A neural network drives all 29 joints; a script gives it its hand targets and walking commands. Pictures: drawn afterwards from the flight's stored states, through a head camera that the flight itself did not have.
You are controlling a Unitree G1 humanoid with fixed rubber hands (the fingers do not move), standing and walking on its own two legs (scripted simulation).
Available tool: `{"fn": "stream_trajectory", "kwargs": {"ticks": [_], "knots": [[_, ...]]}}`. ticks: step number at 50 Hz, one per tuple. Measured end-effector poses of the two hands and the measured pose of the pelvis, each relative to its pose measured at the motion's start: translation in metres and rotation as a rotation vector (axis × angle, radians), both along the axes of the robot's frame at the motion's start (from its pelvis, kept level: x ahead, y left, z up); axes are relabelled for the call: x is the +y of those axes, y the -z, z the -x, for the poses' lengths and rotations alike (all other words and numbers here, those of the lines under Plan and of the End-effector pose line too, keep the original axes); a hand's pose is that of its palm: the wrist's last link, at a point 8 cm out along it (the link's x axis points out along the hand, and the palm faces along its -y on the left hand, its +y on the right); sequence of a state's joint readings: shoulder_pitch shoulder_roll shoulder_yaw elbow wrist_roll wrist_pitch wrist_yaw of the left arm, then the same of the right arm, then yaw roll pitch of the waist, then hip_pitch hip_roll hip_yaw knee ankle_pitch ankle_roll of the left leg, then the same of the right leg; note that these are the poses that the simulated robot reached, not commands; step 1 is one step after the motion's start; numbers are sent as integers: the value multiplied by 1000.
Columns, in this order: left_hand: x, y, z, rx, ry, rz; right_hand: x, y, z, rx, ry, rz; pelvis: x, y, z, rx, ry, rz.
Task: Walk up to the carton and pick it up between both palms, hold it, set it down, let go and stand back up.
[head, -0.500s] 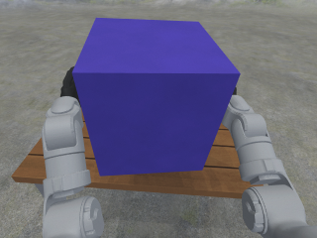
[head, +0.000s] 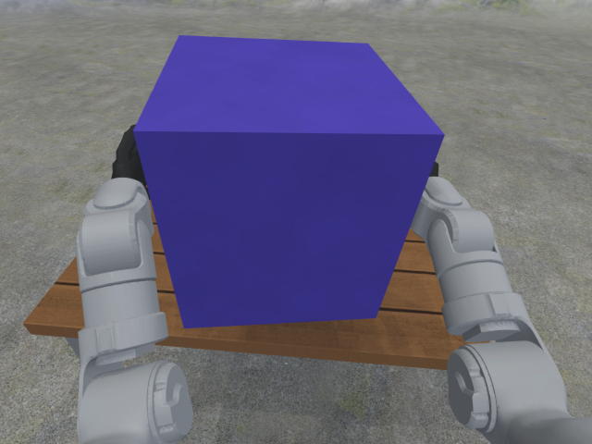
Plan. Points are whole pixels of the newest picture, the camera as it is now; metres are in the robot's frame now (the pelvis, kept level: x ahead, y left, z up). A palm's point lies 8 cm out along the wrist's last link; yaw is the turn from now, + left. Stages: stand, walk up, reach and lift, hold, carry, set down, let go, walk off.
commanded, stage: hold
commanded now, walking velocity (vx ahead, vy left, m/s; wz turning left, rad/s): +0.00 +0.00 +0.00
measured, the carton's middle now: (279, 180) +0.41 +0.01 +0.20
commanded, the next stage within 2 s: none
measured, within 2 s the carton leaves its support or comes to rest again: neither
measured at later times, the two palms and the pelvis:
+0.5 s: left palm (138, 188) +0.36 +0.18 +0.23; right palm (422, 185) +0.36 -0.17 +0.22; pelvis +0.01 +0.00 +0.00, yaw +0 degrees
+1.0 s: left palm (139, 184) +0.36 +0.18 +0.24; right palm (426, 186) +0.36 -0.18 +0.22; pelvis +0.00 +0.00 +0.00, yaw -1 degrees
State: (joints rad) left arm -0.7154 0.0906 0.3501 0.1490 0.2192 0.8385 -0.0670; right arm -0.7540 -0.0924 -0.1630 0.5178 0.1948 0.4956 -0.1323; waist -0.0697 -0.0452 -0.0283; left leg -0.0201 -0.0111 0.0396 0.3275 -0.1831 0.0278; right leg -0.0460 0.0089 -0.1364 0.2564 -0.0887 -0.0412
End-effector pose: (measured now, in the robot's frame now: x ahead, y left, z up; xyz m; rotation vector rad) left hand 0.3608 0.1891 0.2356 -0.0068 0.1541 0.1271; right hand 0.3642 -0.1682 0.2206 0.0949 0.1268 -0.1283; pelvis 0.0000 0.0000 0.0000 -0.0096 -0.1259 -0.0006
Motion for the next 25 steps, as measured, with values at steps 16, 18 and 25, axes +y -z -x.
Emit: {"fn": "stream_trajectory", "kwargs": {"ticks": [16, 18, 25], "knots": [[-8, 2, -8, 4, 15, -12, -8, 5, -2, 4, 11, 11, 3, 0, -6, 1, 11, 3], [-7, 0, -6, -10, 13, -14, -7, 3, -2, -9, 9, 9, 3, 0, -7, 1, 10, 5], [-6, 4, -2, 3, 2, 0, -5, 3, 0, 2, 4, 3, 3, 0, -8, -13, 5, 4]]}}
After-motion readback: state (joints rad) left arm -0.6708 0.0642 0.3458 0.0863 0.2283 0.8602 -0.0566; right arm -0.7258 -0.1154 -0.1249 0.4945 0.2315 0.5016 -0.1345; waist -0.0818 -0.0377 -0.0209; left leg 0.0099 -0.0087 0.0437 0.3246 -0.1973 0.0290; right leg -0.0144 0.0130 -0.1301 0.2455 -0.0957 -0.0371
